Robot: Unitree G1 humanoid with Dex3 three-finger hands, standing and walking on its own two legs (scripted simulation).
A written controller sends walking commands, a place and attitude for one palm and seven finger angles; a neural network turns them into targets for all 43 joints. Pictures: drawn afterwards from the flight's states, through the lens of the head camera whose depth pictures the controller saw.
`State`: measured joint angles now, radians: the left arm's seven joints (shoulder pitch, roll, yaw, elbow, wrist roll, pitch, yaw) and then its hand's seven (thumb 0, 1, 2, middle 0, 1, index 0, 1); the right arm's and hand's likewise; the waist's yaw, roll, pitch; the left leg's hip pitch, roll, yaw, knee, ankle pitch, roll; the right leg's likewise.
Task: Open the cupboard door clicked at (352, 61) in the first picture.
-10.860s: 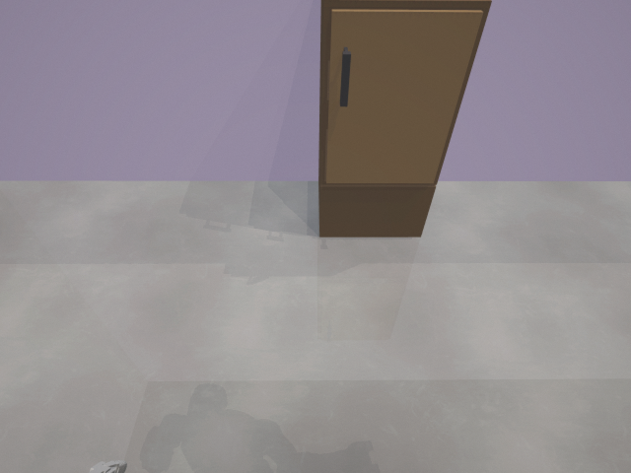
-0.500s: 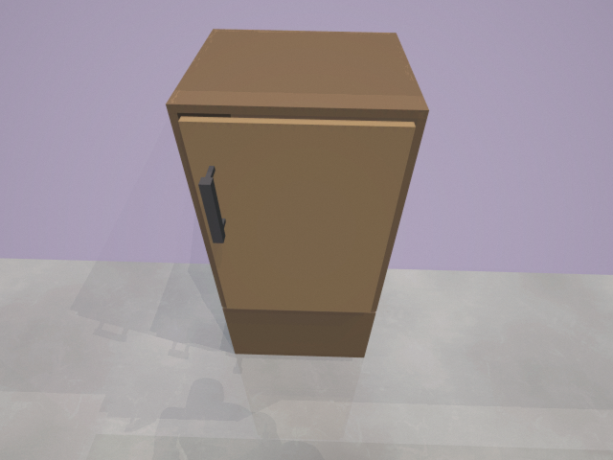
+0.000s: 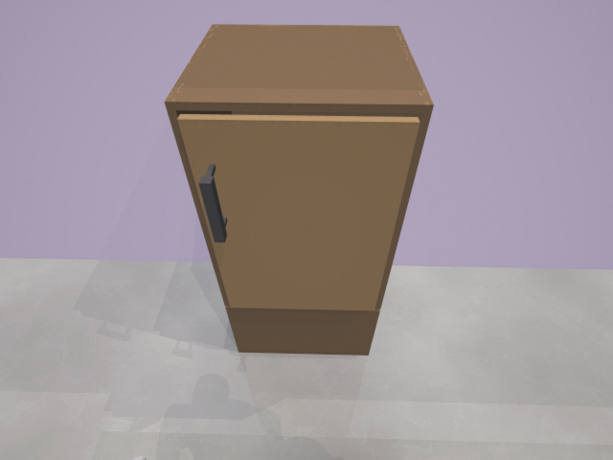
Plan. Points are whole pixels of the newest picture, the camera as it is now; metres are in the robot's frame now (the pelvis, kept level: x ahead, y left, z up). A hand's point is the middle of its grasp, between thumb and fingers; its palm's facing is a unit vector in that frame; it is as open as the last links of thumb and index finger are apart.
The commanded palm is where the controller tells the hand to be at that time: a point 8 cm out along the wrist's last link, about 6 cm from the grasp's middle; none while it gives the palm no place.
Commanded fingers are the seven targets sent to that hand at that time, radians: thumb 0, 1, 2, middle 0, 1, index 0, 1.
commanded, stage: raise the hand with hooked fingers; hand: left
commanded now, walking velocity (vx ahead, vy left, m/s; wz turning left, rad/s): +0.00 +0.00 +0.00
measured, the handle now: (216, 204) +0.57 +0.21 -0.01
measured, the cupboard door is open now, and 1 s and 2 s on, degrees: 0 0 0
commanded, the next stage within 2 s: move the hooked fingers beside the handle in 1.98 s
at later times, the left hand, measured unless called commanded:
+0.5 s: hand (153, 431) +0.17 +0.21 -0.04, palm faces +0.10 -0.99 -0.10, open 9.8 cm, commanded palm +0.16 +0.26 -0.04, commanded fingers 0.00 0.15 0.58 -0.25 -0.78 -0.25 -0.78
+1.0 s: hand (129, 384) +0.23 +0.26 -0.03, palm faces +0.02 -1.00 -0.07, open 12.7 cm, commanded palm +0.20 +0.31 -0.02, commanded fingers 0.00 -0.43 0.33 -0.29 -1.15 -0.29 -1.15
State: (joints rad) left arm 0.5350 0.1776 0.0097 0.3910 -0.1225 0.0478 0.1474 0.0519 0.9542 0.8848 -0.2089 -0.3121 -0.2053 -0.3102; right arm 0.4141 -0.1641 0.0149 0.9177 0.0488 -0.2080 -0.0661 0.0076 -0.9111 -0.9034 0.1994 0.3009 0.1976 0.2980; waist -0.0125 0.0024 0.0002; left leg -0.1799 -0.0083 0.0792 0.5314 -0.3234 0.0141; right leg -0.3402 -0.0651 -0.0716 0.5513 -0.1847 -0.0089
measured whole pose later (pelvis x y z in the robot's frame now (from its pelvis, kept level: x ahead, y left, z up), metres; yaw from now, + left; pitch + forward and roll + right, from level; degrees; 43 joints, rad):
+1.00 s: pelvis +0.01 +0.01 -0.08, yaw +4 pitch +15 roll -2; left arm 0.28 0.34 0.32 0.09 -0.34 -0.36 -0.42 0.00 -0.20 0.42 -0.28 -1.01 -0.28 -1.01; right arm 0.27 -0.30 -0.01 0.51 0.03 -0.22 -0.04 0.01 -0.90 -0.90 0.20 0.30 0.20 0.30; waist -0.02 0.00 -0.12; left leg -0.82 0.00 -0.02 1.15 -0.60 0.02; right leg -0.91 -0.04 -0.09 1.06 -0.41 0.00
